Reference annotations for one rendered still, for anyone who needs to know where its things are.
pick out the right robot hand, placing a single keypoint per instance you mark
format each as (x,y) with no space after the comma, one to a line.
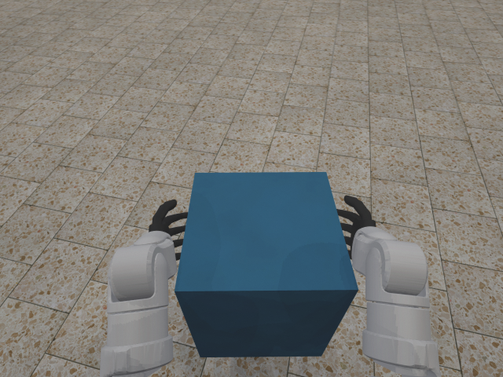
(359,222)

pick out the carton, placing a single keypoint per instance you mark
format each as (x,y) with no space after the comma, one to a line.
(264,269)

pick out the right robot forearm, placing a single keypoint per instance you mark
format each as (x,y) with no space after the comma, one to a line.
(398,334)

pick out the left robot forearm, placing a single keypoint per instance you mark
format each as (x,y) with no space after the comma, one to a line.
(138,343)

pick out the left robot hand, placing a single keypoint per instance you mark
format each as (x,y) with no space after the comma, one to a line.
(161,223)

